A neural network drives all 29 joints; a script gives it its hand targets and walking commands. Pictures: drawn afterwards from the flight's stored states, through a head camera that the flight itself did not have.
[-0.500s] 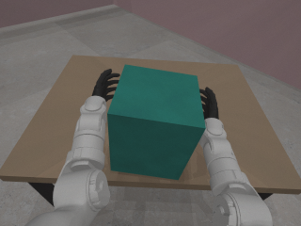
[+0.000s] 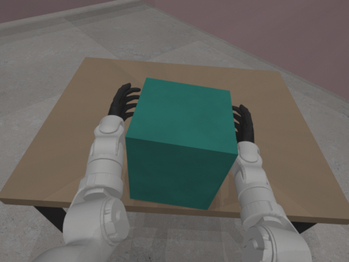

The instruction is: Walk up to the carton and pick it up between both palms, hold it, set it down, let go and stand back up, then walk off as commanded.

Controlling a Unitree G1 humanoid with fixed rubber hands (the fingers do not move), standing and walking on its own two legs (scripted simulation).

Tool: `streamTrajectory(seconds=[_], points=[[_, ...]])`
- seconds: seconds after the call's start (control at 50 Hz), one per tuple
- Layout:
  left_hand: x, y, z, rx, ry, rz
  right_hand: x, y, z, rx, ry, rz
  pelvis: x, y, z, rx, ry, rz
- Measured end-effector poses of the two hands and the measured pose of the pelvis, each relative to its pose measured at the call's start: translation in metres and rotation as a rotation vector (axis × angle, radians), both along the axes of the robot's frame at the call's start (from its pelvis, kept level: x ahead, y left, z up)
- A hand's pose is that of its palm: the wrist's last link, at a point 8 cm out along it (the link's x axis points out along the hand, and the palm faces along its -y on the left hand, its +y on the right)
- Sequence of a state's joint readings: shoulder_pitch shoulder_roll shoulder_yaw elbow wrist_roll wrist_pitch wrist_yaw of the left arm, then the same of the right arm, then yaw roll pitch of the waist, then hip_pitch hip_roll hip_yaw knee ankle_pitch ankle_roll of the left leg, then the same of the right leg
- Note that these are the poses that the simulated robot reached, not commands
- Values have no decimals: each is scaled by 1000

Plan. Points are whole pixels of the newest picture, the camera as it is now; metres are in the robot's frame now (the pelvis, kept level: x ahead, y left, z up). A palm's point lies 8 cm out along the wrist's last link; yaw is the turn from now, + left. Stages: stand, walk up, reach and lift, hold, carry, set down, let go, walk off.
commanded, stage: set down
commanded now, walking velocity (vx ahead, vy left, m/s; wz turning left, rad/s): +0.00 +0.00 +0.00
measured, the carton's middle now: (178, 146) +0.39 +0.03 +0.04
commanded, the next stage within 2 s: none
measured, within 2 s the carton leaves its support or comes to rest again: neither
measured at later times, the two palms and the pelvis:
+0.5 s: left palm (115, 120) +0.40 +0.18 +0.11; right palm (241, 140) +0.37 -0.12 +0.09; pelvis +0.00 +0.00 +0.00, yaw +0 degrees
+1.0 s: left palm (114, 122) +0.40 +0.18 +0.10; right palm (240, 140) +0.37 -0.12 +0.09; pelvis +0.00 +0.00 +0.00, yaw +0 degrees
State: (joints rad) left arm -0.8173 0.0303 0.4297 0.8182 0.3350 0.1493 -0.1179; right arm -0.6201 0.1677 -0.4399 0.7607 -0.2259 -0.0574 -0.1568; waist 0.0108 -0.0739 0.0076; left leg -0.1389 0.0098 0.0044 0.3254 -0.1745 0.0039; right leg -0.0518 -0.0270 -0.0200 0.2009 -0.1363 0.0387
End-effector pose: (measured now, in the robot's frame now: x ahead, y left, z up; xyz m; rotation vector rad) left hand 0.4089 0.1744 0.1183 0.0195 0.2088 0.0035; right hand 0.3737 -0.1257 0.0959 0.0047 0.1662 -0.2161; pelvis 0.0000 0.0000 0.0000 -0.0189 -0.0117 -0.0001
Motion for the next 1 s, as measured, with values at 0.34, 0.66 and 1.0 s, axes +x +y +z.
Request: streamTrajectory(seconds=[0.34, 0.66, 1.0], points=[[-4, 4, -5, 4, -8, -2, -1, 3, -2, 1, -21, 3, -3, -1, 0, 2, -13, 2], [-7, 10, -14, -8, -7, 1, -1, 8, -4, -8, -46, 11, -4, 1, 0, 2, -7, 5], [-7, 10, -14, 7, -8, 0, 0, 8, -5, -7, -62, 13, -5, 1, -1, 5, -16, 6]])
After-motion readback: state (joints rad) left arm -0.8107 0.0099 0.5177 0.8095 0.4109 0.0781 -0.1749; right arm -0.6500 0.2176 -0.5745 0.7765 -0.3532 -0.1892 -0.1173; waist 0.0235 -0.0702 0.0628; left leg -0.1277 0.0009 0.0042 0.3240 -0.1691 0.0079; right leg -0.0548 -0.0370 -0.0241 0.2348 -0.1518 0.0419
